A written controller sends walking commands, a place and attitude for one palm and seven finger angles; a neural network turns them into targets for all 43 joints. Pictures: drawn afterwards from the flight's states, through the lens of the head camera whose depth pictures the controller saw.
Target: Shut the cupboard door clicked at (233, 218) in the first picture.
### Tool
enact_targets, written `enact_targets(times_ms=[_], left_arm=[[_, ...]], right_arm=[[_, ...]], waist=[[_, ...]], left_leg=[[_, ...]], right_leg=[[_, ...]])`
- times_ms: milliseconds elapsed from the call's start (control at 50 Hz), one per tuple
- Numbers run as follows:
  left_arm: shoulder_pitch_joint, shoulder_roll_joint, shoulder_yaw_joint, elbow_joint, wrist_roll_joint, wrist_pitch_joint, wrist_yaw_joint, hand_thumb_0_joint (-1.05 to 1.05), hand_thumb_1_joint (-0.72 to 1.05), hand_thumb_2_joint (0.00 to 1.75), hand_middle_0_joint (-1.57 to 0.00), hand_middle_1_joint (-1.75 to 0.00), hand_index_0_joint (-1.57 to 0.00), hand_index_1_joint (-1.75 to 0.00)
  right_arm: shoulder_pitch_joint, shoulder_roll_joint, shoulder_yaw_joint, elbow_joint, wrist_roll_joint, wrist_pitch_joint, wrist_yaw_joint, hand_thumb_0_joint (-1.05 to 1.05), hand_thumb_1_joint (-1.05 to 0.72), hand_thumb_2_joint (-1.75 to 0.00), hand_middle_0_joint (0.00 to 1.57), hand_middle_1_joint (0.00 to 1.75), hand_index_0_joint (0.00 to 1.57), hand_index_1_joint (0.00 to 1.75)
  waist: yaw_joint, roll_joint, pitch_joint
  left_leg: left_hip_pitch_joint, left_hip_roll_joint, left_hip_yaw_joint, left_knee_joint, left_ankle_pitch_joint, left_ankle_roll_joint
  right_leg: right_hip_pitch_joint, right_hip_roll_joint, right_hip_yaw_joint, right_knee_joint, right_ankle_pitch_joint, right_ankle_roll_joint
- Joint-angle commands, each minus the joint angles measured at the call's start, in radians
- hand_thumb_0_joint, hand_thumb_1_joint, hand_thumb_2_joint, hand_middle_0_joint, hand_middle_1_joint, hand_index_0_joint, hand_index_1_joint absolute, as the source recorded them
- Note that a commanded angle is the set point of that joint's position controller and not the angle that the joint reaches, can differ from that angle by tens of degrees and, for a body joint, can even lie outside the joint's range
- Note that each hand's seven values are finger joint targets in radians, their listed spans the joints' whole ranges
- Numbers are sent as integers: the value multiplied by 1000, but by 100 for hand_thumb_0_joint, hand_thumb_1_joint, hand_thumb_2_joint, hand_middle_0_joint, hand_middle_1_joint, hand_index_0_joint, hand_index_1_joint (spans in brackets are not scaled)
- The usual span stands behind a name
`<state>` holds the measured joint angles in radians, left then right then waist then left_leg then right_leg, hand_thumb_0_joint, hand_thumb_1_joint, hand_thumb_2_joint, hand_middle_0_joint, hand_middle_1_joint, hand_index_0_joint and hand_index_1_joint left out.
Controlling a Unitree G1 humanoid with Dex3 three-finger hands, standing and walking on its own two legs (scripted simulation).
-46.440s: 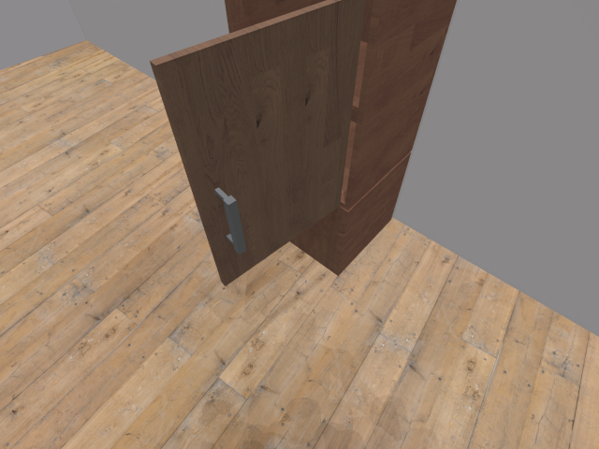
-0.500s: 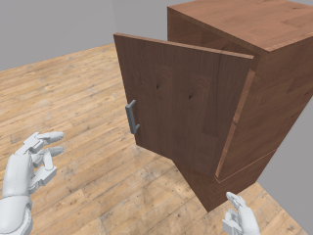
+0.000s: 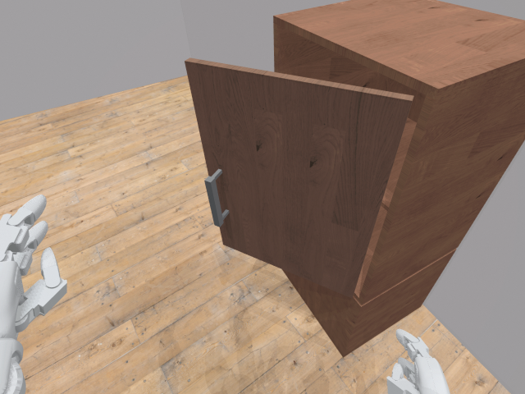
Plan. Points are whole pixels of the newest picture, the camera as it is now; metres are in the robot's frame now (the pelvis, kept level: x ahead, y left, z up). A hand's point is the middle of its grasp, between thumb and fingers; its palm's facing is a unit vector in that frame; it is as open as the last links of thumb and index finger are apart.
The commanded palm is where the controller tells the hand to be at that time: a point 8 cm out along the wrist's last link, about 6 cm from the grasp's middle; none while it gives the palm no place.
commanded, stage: step back with the hand held close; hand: left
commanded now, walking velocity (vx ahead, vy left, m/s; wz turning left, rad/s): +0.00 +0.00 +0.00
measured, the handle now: (218, 198) +0.60 +0.20 -0.10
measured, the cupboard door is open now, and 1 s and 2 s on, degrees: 34 34 34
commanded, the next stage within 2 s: stop stepping back and stand still in 1.54 s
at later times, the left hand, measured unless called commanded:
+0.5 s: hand (33, 294) +0.18 +0.29 +0.15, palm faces +0.35 -0.78 -0.51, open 7.4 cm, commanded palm +0.11 +0.33 +0.18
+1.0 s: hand out of the picture +0.09 +0.30 +0.16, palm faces +0.46 -0.77 -0.44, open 7.4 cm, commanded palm +0.03 +0.33 +0.18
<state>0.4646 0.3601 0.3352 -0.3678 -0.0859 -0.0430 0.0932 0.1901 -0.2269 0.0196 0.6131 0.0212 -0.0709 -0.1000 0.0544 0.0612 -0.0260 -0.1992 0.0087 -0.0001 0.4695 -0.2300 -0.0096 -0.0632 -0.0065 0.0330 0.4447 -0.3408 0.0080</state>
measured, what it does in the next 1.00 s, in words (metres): shifts its weight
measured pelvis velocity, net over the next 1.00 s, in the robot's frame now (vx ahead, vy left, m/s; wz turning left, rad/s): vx -0.10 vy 0.03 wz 0.02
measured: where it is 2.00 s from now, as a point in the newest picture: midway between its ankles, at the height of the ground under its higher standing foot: outside the picture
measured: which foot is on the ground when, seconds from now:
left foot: down 0.00-1.00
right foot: down 0.00-1.00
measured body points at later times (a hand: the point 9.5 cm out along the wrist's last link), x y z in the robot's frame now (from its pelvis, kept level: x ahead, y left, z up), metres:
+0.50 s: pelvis -0.03 +0.03 +0.00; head -0.01 +0.01 +0.45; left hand +0.15 +0.33 +0.18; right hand +0.15 -0.22 -0.09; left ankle +0.02 +0.13 -0.74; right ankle -0.06 -0.13 -0.74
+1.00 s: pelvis -0.10 +0.03 -0.01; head -0.10 +0.03 +0.44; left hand +0.06 +0.33 +0.18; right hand +0.07 -0.21 -0.09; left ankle +0.01 +0.13 -0.74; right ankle -0.06 -0.13 -0.74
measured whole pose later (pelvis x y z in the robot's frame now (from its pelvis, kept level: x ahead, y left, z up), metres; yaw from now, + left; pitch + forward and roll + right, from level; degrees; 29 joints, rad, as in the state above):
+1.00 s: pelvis -0.10 +0.03 -0.01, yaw +1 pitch +0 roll -2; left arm 0.52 0.40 0.41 -0.45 -0.05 -0.25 0.15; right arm 0.21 -0.23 0.00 0.60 0.00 -0.05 -0.09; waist 0.01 0.04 0.00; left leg -0.46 0.02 -0.01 0.57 -0.16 0.02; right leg -0.31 0.00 0.01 0.54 -0.23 0.04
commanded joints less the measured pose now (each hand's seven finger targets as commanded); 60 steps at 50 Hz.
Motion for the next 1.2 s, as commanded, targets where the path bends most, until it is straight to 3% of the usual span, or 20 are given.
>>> enact_targets(times_ms=[0, 80, 100, 120, 160, 240, 380, 440, 480, 620, 640, 660, 820, 840, 860, 920, 1060, 1100, 1140, 1180], left_arm=[[-89, 197, 147, -216, -3, -71, 16, 0, 90, 90, -20, -30, -20, -30], [-81, 186, 137, -209, -5, -66, 12, 0, 90, 90, -20, -30, -20, -30], [-172, 293, 232, -252, 5, -110, 21, 0, 90, 90, -20, -30, -20, -30], [-99, 247, 195, -162, 6, -120, 17, 0, 90, 90, -20, -30, -20, -30], [-68, 232, 177, -163, 10, -138, 12, 0, 90, 90, -20, -30, -20, -30], [-16, 242, 185, -196, 8, -145, 17, 0, 90, 90, -20, -30, -20, -30], [23, 264, 207, -259, -2, -149, 34, 0, 90, 90, -20, -30, -20, -30], [58, 298, 249, -267, -1, -154, 42, 0, 90, 90, -20, -30, -20, -30], [58, 265, 221, -281, -2, -161, 42, 0, 90, 90, -20, -30, -20, -30], [51, 244, 227, -256, 13, -201, 51, 0, 90, 90, -20, -30, -20, -30], [43, 270, 252, -259, 22, -209, 52, 0, 90, 90, -20, -30, -20, -30], [48, 241, 229, -254, 20, -215, 51, 0, 90, 90, -20, -30, -20, -30], [-8, 237, 214, -273, 32, -252, 66, 0, 90, 90, -20, -30, -20, -30], [-14, 267, 240, -288, 36, -256, 68, 0, 90, 90, -20, -30, -20, -30], [-8, 235, 210, -280, 31, -258, 69, 0, 90, 90, -20, -30, -20, -30], [-30, 243, 203, -288, 29, -267, 79, 0, 90, 90, -20, -30, -20, -30], [16, 240, 246, -286, 42, -297, 71, 0, 90, 90, -20, -30, -20, -30], [36, 248, 263, -299, 38, -301, 70, 0, 90, 90, -20, -30, -20, -30], [66, 270, 289, -303, 42, -303, 66, 0, 90, 90, -20, -30, -20, -30], [53, 251, 261, -326, 36, -299, 67, 0, 90, 90, -20, -30, -20, -30]], right_arm=[[-150, -83, -30, -170, 4, -57, 1, 0, -90, -90, 20, 30, 20, 30], [-145, -87, -32, -171, 2, -55, 3, 0, -90, -90, 20, 30, 20, 30], [-131, -110, -38, -178, 1, -30, 4, 0, -90, -90, 20, 30, 20, 30], [-133, -101, -37, -157, -4, -15, 2, 0, -90, -90, 20, 30, 20, 30], [-132, -99, -46, -164, -4, 10, 2, 0, -90, -90, 20, 30, 20, 30], [-138, -110, -60, -187, 0, 45, -2, 0, -90, -90, 20, 30, 20, 30], [-129, -114, -61, -227, 5, 82, -8, 0, -90, -90, 20, 30, 20, 30], [-127, -123, -68, -231, 2, 78, -8, 0, -90, -90, 20, 30, 20, 30], [-120, -121, -64, -237, 5, 76, -5, 0, -90, -90, 20, 30, 20, 30], [-113, -133, -65, -231, 4, 37, -6, 0, -90, -90, 20, 30, 20, 30], [-118, -140, -69, -227, 1, 27, -6, 0, -90, -90, 20, 30, 20, 30], [-108, -128, -64, -225, 2, 23, -5, 0, -90, -90, 20, 30, 20, 30], [-85, -126, -68, -196, -13, -25, -3, 0, -90, -90, 20, 30, 20, 30], [-84, -131, -72, -186, -19, -31, -2, 0, -90, -90, 20, 30, 20, 30], [-80, -115, -65, -184, -16, -33, -2, 0, -90, -90, 20, 30, 20, 30], [-79, -117, -65, -170, -18, -36, 1, 0, -90, -90, 20, 30, 20, 30], [-91, -128, -72, -177, -17, -60, 3, 0, -90, -90, 20, 30, 20, 30], [-86, -128, -77, -180, -16, -64, 7, 0, -90, -90, 20, 30, 20, 30], [-81, -130, -83, -180, -22, -67, 12, 0, -90, -90, 20, 30, 20, 30], [-76, -112, -78, -181, -20, -62, 17, 0, -90, -90, 20, 30, 20, 30]], waist=[[12, 10, -47], [10, -23, -54], [-31, -19, -19], [-40, -69, -21], [-43, -105, -55], [-41, -21, -122], [-37, -8, -165], [-29, 12, -172], [-37, 22, -163], [-45, 53, -77], [-42, 54, -74], [-45, 35, -70], [-52, 5, -29], [-51, 4, -36], [-53, -19, -32], [-57, -32, -35], [-45, 90, -65], [-44, 85, -96], [-45, 63, -92], [-51, -24, -74]], left_leg=[[131, 0, 38, -45, 195, 42], [135, 2, 37, -48, 202, 44], [84, 16, 23, 22, 172, 63], [71, 10, 18, 51, 174, 60], [57, 9, 21, 68, 235, 55], [90, 28, 16, 34, 372, 53], [53, 59, -16, -23, 416, 52], [17, 65, -25, -47, 347, 54], [-31, 74, -37, -67, 293, 54], [-305, 95, -96, -167, -231, 82], [-338, 97, -106, -173, -273, 87], [-350, 92, -103, -164, -278, 85], [-300, 67, -82, -80, -303, 63], [-282, 61, -76, -65, -290, 58], [-254, 52, -67, -43, -248, 51], [-205, 46, -54, -12, -194, 41], [-467, 139, -148, -174, -390, 93], [-485, 142, -144, -150, -383, 98], [-507, 129, -127, -114, -430, 92], [-433, 80, -69, -6, -384, 58]], right_leg=[[-131, 6, -60, -79, 294, -4], [-129, 8, -62, -80, 302, 0], [-191, -52, -1, -132, 354, 1], [-196, -74, 2, -136, 402, -4], [-167, -89, -9, -97, 540, -1], [-151, -65, -28, -52, 523, 7], [-114, -26, -41, 4, 431, 9], [-101, -16, -38, 15, 390, 11], [-89, -10, -38, 36, 348, 11], [-30, 11, -19, 68, 158, 13], [-10, 14, -14, 68, 147, 13], [-16, 8, -11, 67, 138, 9], [-185, -16, 40, -20, -93, -15], [-197, -27, 52, -37, -107, -22], [-230, -42, 58, -49, -96, -29], [-285, -55, 68, -64, -75, -32], [-36, 40, 9, 144, 17, 0], [-11, 39, 24, 176, 68, -3], [-29, 21, 63, 150, 7, -17], [-166, -42, 141, 53, -82, -50]])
